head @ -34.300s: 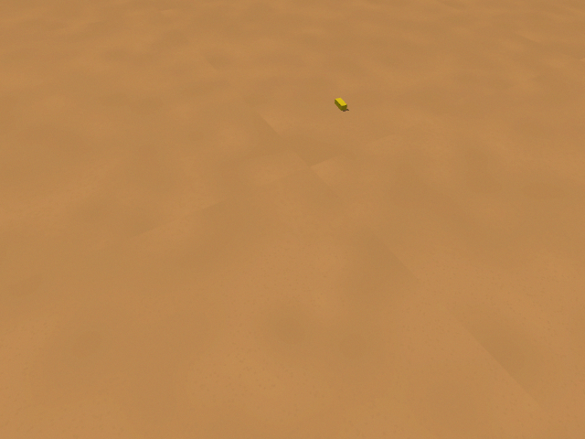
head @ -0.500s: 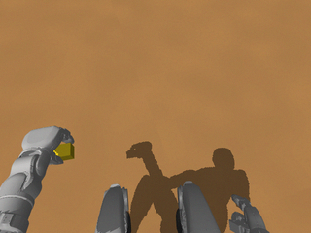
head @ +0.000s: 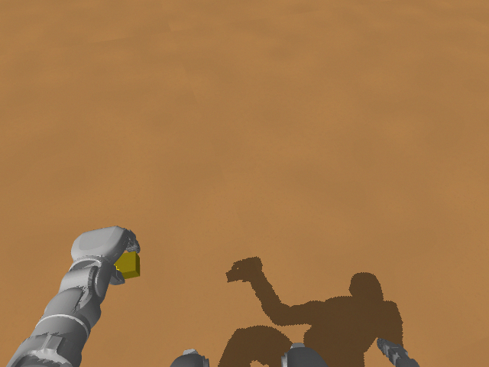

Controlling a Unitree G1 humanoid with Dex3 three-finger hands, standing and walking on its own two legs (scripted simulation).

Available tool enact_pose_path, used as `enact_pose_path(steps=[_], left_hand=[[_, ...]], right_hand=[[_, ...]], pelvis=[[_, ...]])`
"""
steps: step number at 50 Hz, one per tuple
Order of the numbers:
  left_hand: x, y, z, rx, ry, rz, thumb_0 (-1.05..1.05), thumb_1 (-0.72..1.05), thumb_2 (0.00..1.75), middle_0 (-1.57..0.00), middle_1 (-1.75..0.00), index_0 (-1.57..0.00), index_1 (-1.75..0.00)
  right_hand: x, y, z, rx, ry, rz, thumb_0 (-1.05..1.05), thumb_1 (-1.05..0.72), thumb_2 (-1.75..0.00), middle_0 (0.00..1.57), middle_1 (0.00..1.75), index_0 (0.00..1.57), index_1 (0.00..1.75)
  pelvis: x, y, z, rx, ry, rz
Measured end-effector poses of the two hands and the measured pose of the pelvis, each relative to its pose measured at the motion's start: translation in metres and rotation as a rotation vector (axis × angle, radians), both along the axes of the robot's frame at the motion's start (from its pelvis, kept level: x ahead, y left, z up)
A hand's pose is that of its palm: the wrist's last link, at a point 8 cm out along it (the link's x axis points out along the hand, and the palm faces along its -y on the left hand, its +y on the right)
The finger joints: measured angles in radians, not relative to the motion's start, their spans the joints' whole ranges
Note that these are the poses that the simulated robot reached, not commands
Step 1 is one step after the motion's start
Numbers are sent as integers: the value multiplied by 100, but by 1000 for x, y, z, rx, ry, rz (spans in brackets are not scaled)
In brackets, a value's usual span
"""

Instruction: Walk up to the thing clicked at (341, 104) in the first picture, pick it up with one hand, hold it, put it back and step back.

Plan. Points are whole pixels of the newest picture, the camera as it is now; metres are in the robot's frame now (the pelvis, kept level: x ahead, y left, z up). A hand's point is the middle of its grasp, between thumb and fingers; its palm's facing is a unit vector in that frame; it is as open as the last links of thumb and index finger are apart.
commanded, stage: lift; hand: left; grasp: from above
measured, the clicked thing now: (113, 268) +0.34 +0.25 -0.11
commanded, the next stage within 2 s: hold in 0.08 s
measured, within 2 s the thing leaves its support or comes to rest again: neither
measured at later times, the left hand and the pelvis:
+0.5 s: hand (108, 248) +0.34 +0.23 -0.02, palm faces -0.45 -0.08 -0.89, open 7.0 cm; pelvis +0.03 +0.00 +0.04, yaw -1 degrees
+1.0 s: hand (111, 244) +0.33 +0.22 +0.01, palm faces -0.45 -0.07 -0.89, open 7.0 cm; pelvis +0.03 +0.00 +0.05, yaw -1 degrees
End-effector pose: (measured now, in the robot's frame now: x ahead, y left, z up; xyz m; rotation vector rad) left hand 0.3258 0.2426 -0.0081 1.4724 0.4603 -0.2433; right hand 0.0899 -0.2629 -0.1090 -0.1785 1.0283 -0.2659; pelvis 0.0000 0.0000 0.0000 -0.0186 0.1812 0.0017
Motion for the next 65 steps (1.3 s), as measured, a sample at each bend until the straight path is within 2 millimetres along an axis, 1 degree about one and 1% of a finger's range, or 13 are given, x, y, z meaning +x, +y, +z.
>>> enact_pose_path(steps=[9, 21, 34, 43, 56, 65], left_hand=[[0, -5, 16, -2, 14, -2, 0, 46, 9, -96, -22, -98, -17], [14, -6, 45, 7, 10, -18, 0, 47, 7, -96, -21, -99, -16], [16, -13, 57, 0, 14, -52, 0, 46, 8, -97, -20, -100, -15], [17, -18, 69, 7, 3, -47, 0, 46, 8, -98, -18, -100, -14], [8, -27, 77, 1, 8, -58, 0, 47, 6, -100, -16, -101, -11], [3, -28, 84, 6, -4, -56, -1, 46, 6, -101, -15, -102, -11]], right_hand=[[10, 5, 17, 17, -1, 3, 1, -91, -90, 20, 30, 20, 30], [32, 10, 32, 35, -41, 4, 1, -90, -89, 20, 30, 20, 30], [52, 9, 42, 45, -59, 14, 1, -90, -89, 20, 30, 20, 30], [57, 5, 46, 56, -65, 15, 1, -90, -89, 20, 30, 20, 30], [59, 2, 52, 62, -78, 20, 1, -90, -89, 20, 30, 20, 30], [60, 4, 55, 68, -88, 27, 1, -90, -89, 20, 30, 20, 30]], pelvis=[[10, 2, 19, 8, -36, -7], [23, 4, 33, 14, -75, -15], [32, 2, 40, 20, -99, -21], [33, -2, 45, 23, -120, -21], [28, -6, 49, 28, -148, -25], [24, -7, 52, 28, -165, -25]])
